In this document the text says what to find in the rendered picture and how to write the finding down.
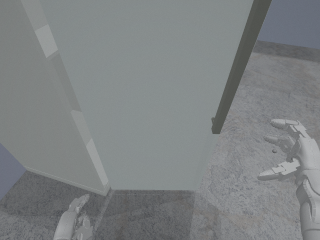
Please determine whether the right robot forearm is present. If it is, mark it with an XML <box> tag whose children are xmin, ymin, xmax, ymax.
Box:
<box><xmin>294</xmin><ymin>169</ymin><xmax>320</xmax><ymax>240</ymax></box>

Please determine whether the right robot hand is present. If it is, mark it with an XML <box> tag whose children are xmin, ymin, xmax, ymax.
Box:
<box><xmin>257</xmin><ymin>119</ymin><xmax>320</xmax><ymax>182</ymax></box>

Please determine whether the left robot hand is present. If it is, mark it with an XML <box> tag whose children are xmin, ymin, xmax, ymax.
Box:
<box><xmin>53</xmin><ymin>194</ymin><xmax>93</xmax><ymax>240</ymax></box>

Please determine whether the fridge door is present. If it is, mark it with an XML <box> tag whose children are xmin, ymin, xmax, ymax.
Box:
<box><xmin>39</xmin><ymin>0</ymin><xmax>272</xmax><ymax>191</ymax></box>

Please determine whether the handle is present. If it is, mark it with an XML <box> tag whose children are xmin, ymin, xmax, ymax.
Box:
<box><xmin>211</xmin><ymin>0</ymin><xmax>272</xmax><ymax>134</ymax></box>

